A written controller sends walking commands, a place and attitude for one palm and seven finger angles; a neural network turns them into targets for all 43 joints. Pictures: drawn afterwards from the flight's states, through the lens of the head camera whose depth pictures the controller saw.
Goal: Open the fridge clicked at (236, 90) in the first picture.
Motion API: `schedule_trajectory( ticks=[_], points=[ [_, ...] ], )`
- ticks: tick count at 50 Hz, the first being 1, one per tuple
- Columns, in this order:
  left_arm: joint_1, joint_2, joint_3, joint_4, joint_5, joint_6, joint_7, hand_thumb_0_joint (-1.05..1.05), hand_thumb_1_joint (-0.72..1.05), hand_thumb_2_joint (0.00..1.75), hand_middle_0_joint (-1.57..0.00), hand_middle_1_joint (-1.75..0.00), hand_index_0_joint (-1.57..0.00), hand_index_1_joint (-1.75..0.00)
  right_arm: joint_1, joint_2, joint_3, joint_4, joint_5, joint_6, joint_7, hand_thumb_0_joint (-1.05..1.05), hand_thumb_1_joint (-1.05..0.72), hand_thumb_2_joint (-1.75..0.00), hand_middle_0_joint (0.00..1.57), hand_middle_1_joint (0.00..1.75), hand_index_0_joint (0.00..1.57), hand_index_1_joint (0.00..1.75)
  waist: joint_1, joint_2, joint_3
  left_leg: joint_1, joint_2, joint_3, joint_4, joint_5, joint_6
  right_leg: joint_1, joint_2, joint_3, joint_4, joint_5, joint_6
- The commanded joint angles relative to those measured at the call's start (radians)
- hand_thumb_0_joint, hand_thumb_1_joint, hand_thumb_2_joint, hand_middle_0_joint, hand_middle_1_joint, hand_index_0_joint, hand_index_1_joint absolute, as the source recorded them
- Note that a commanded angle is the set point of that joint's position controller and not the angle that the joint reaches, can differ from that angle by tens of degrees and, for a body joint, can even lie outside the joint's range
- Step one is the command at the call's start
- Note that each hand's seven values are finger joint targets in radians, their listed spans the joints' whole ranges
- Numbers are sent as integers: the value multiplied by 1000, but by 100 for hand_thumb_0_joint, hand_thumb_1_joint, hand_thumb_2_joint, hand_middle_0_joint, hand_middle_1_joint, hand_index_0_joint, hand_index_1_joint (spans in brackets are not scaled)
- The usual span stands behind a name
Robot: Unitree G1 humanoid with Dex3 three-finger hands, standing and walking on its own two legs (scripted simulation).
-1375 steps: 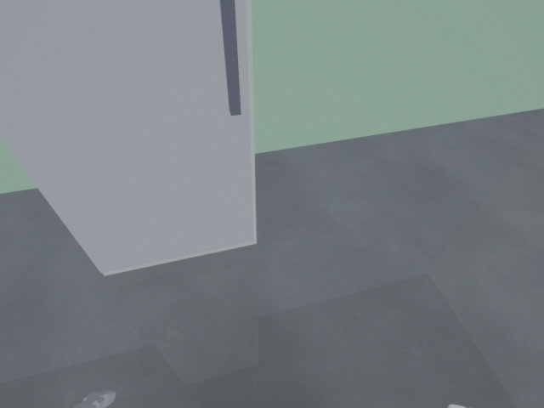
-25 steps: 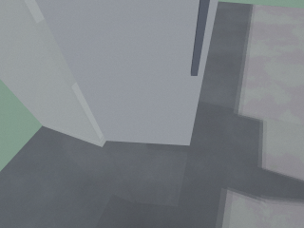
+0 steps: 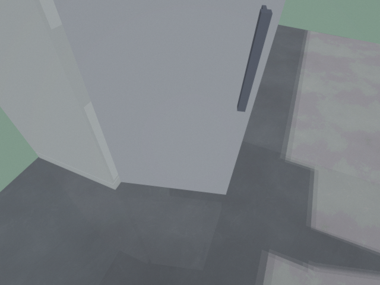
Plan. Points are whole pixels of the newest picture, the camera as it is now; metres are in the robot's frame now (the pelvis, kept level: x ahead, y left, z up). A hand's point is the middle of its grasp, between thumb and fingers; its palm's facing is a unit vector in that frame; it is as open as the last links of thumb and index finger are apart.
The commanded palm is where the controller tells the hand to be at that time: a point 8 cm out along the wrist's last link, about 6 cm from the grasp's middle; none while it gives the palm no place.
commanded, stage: let the arm hang, fingers relaxed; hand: right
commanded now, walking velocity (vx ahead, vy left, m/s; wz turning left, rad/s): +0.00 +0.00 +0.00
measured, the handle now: (251, 64) +0.67 -0.13 +0.13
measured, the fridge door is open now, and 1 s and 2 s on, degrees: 74 74 74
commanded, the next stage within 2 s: look to check the result in 0.14 s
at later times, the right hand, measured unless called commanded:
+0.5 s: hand out of the picture +0.09 -0.22 -0.16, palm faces -0.04 +0.95 -0.32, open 7.4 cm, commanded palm none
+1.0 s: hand out of the picture +0.11 -0.21 -0.16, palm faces -0.04 +0.95 -0.31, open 7.4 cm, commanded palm none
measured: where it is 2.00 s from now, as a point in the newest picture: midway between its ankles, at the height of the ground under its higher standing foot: outside the picture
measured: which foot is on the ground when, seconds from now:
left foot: down 0.00-1.00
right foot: down 0.00-1.00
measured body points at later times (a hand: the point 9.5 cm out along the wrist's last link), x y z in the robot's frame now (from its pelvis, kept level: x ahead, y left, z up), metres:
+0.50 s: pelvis +0.02 +0.01 +0.00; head +0.05 +0.02 +0.45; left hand +0.09 +0.30 -0.14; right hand +0.09 -0.27 -0.14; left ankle -0.02 +0.12 -0.75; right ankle +0.02 -0.09 -0.75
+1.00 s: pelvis +0.03 +0.03 +0.00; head +0.05 +0.03 +0.45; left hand +0.10 +0.32 -0.14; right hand +0.11 -0.26 -0.13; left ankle -0.02 +0.12 -0.75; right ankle +0.02 -0.09 -0.75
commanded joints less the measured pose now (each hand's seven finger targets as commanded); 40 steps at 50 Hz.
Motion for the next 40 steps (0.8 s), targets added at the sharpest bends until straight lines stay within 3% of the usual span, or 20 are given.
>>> schedule_trajectory(
  ticks=[1, 5, 8, 30, 37, 40],
  points=[
    [-25, 190, 36, -43, -4, -15, 17, 0, 90, 90, -20, -30, -20, -30, -15, -191, -41, -46, 5, -19, -15, 0, -90, -90, 20, 30, 20, 30, 2, 13, -44, -30, 112, -86, -70, 93, 50, 47, -155, 139, -61, 133, -3],
    [-35, 200, 34, -43, -5, -17, 18, 0, 90, 90, -20, -30, -20, -30, -19, -199, -45, -49, 4, -20, -15, 0, -90, -90, 20, 30, 20, 30, -1, 0, -73, -6, 114, -88, -73, 127, 50, 68, -157, 136, -54, 178, -1],
    [-40, 205, 33, -40, -4, -17, 20, 0, 90, 90, -20, -30, -20, -30, -36, -197, -46, -47, 6, -18, -14, 0, -90, -90, 20, 30, 20, 30, 3, -14, -58, -3, 113, -88, -78, 123, 51, 64, -159, 135, -65, 171, 4],
    [-39, 219, 36, -36, -9, -13, 25, 0, 90, 90, -20, -30, -20, -30, -32, -216, -51, -48, 9, -25, -23, 0, -90, -90, 20, 30, 20, 30, 7, 38, -115, 50, 123, -89, -78, 311, 49, 139, -171, 106, -32, 297, 10],
    [-48, 216, 35, -35, -8, -10, 25, 0, 90, 90, -20, -30, -20, -30, -42, -215, -52, -49, 9, -24, -23, 0, -90, -90, 20, 30, 20, 30, 6, 29, -75, 46, 123, -93, -88, 296, 48, 121, -170, 105, -46, 266, 13],
    [-47, 220, 35, -39, -7, -12, 25, 0, 90, 90, -20, -30, -20, -30, -37, -219, -55, -52, 8, -25, -23, 0, -90, -90, 20, 30, 20, 30, 5, 20, -95, 56, 123, -93, -87, 307, 49, 133, -170, 104, -40, 286, 13]
  ],
)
